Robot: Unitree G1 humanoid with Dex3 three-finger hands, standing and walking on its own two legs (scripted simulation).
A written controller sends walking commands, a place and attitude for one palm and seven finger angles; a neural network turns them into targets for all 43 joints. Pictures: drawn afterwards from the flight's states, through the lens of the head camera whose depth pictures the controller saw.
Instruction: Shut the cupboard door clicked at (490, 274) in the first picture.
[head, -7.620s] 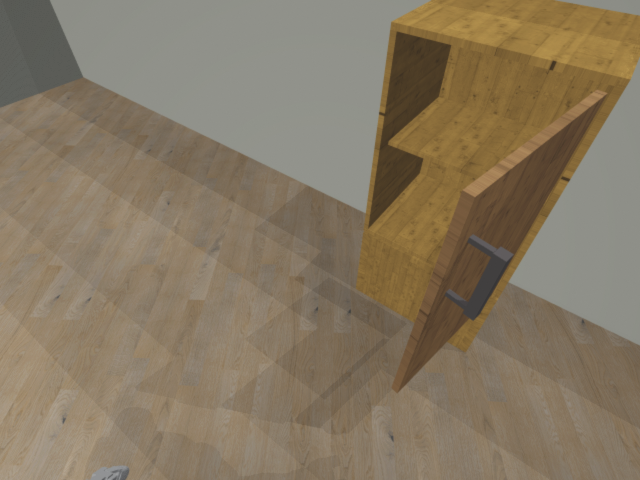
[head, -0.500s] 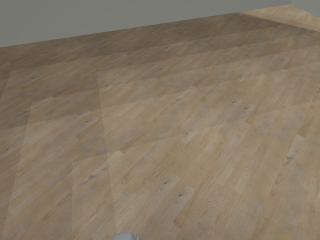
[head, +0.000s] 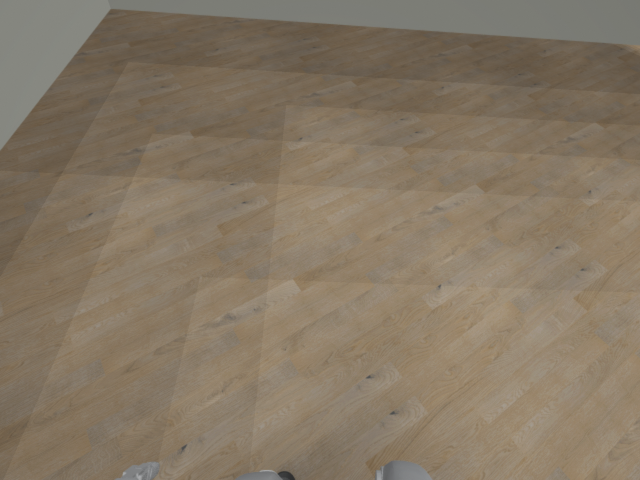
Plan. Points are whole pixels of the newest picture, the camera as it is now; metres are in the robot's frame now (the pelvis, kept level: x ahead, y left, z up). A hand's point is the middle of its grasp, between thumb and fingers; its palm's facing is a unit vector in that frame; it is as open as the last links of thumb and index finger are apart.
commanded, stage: walk to a spot facing it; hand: left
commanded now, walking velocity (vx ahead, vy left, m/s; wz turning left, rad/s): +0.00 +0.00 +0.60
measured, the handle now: out of the picture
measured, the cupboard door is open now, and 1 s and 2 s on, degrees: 79 79 79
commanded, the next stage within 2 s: none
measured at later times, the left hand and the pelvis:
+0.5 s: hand out of the picture -0.01 +0.14 -0.14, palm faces +0.32 -0.90 -0.28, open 7.4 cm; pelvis -0.01 -0.07 +0.01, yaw +19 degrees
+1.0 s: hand out of the picture -0.09 +0.20 -0.15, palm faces +0.61 -0.74 -0.28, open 7.4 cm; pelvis -0.04 -0.04 +0.00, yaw +37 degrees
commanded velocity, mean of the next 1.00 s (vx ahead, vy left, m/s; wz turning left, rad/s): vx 0.00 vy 0.00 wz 0.60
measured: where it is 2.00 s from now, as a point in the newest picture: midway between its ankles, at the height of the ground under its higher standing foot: outside the picture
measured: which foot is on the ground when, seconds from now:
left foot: down 0.00-0.28, up 0.30-0.70, down 0.72-1.00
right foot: up 0.00-0.26, down 0.28-0.72, up 0.74-1.00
